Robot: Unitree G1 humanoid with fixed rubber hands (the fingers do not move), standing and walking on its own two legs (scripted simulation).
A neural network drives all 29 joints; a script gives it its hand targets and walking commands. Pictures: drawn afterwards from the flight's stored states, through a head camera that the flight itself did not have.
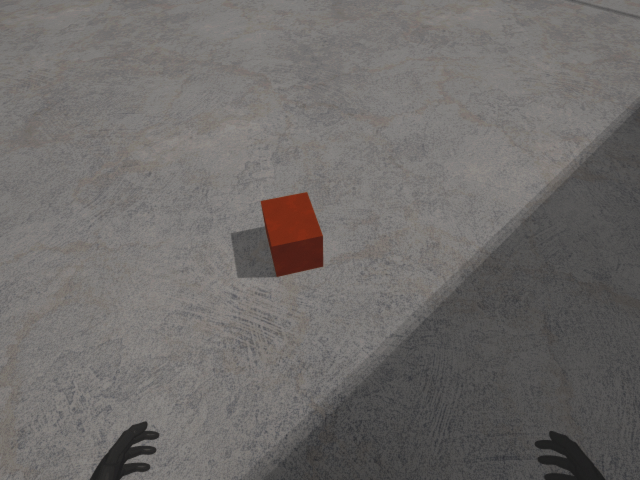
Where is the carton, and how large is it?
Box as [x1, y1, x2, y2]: [261, 192, 322, 276]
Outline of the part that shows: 306,192 261,201 267,237 277,276 322,266 322,235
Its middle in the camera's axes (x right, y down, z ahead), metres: -0.11 -0.01 +1.50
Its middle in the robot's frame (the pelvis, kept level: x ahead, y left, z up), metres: +1.05 +0.18 -0.66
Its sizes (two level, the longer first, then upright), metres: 0.235 0.184 0.183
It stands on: the floor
